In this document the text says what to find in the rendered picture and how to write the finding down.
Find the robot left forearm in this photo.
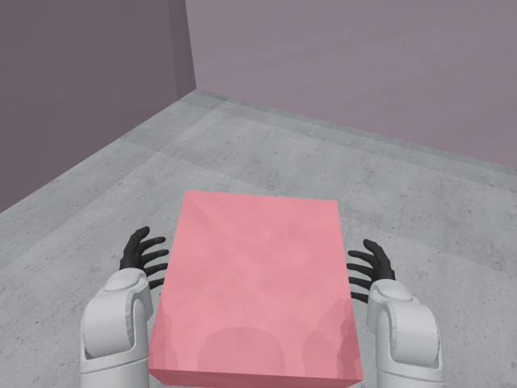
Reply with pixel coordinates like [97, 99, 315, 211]
[80, 268, 153, 388]

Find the robot left hand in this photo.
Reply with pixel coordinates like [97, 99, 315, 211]
[119, 226, 169, 290]

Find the robot right hand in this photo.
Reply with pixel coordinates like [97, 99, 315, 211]
[347, 239, 396, 304]

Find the carton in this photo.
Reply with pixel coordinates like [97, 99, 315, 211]
[146, 190, 364, 388]

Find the robot right forearm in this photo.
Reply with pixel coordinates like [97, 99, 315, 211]
[366, 279, 445, 388]

